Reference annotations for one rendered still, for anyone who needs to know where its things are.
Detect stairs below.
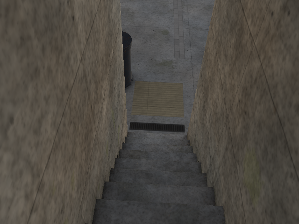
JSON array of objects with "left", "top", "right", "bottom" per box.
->
[{"left": 85, "top": 132, "right": 225, "bottom": 224}]

